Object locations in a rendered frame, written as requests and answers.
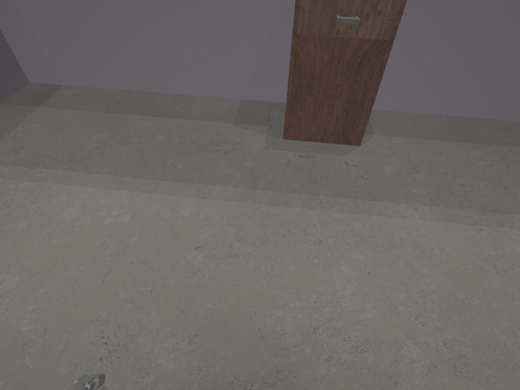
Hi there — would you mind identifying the cabinet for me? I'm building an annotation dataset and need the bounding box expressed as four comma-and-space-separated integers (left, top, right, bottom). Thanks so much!
283, 0, 407, 146

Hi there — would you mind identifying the robot left hand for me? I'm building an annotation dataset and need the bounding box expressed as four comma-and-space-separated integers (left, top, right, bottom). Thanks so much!
64, 374, 106, 390

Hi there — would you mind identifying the drawer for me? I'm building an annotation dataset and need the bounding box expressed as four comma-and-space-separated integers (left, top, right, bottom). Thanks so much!
297, 0, 401, 40

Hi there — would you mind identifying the handle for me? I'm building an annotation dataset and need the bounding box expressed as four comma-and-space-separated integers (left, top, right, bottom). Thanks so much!
336, 15, 360, 24

